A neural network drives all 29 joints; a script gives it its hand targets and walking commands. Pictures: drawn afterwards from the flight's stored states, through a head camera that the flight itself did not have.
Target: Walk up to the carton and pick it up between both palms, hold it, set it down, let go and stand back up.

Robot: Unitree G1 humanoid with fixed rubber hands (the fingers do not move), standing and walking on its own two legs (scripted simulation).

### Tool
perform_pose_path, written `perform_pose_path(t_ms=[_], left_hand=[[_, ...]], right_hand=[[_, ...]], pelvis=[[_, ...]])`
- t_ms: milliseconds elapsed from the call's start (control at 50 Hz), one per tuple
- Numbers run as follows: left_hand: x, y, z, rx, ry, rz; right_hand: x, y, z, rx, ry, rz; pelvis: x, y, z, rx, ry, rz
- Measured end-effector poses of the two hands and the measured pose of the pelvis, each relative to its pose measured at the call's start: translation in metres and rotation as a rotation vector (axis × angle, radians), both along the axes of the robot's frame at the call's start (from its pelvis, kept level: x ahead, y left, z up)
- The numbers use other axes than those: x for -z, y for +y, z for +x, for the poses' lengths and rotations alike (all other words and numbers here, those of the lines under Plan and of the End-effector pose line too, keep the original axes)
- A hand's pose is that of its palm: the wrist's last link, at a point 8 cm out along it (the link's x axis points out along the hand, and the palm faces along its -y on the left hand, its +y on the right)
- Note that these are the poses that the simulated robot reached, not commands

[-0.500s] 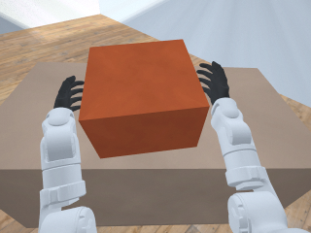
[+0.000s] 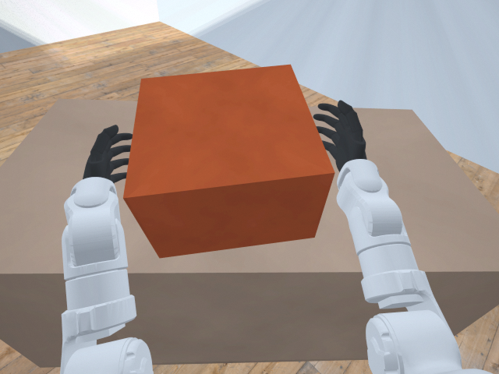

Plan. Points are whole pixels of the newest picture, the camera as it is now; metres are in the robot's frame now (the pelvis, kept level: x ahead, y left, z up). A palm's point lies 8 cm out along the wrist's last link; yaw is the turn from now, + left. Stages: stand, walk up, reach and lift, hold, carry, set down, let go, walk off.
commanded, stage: hold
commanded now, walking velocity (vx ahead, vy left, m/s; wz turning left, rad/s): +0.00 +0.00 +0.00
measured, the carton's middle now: (227, 157) +0.44 +0.00 +0.13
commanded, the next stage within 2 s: none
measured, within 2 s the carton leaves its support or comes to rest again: neither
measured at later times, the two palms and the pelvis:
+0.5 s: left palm (98, 173) +0.35 +0.19 +0.18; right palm (348, 149) +0.35 -0.17 +0.21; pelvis +0.00 +0.00 +0.00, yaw +0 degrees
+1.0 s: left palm (101, 174) +0.35 +0.19 +0.18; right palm (349, 152) +0.35 -0.18 +0.20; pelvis +0.00 +0.00 +0.00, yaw +0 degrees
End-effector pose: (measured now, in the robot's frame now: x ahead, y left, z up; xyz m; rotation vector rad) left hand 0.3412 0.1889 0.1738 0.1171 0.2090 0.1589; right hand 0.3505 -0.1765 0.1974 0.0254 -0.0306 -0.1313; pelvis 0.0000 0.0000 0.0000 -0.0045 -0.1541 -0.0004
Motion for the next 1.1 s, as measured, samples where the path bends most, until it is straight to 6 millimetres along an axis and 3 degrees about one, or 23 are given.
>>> perform_pose_path(t_ms=[460,740,1100], left_hand=[[-0.008,0.002,0.005,0.003,-0.01,-0.007],[0.002,-0.002,-0.002,0.004,0.007,-0.009],[-0.005,0.0,0.004,0.001,-0.001,0.002]], right_hand=[[-0.009,0.002,0.003,0.008,-0.008,-0.013],[0.002,-0.003,-0.003,0.004,0.008,-0.003],[-0.002,0.0,0.004,0.001,0.002,-0.005]], pelvis=[[0.0,0.002,-0.005,0.008,0.01,0.002],[0.0,0.002,-0.005,0.008,0.002,0.0],[0.0,-0.001,-0.002,0.005,0.006,0.001]])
